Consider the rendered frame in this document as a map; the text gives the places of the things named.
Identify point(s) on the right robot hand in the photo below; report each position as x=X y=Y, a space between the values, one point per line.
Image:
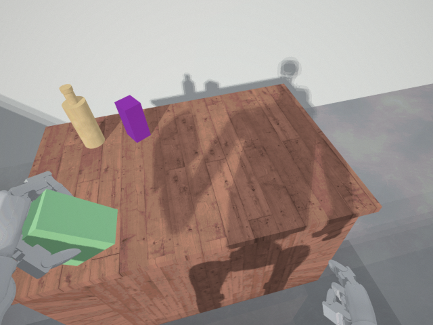
x=356 y=305

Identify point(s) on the left robot hand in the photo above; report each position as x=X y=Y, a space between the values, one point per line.
x=14 y=208

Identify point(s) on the sponge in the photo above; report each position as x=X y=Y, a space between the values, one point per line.
x=57 y=222

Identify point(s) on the table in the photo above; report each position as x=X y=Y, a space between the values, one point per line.
x=230 y=198

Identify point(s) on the left robot forearm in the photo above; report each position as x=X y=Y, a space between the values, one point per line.
x=7 y=284

